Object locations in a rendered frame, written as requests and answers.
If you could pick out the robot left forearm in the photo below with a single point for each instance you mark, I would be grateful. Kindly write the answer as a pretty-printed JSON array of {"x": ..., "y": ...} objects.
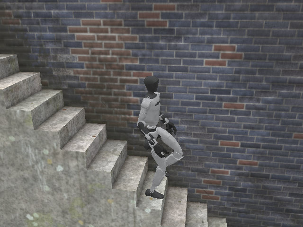
[{"x": 163, "y": 118}]

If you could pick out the robot right forearm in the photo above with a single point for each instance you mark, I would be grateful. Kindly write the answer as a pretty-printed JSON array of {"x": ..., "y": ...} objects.
[{"x": 145, "y": 130}]

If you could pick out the right robot hand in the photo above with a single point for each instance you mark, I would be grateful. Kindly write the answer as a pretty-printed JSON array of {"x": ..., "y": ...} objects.
[{"x": 158, "y": 149}]

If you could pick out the left robot shin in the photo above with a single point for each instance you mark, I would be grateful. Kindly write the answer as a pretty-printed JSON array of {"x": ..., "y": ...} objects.
[{"x": 171, "y": 160}]

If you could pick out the robot right upper arm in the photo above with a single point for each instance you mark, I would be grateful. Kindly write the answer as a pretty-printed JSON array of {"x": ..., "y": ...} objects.
[{"x": 145, "y": 106}]

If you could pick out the left robot hand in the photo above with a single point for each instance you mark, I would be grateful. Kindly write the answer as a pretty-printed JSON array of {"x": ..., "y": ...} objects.
[{"x": 169, "y": 127}]

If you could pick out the robot head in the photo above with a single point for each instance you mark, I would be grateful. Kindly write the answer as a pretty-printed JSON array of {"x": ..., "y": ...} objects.
[{"x": 151, "y": 83}]

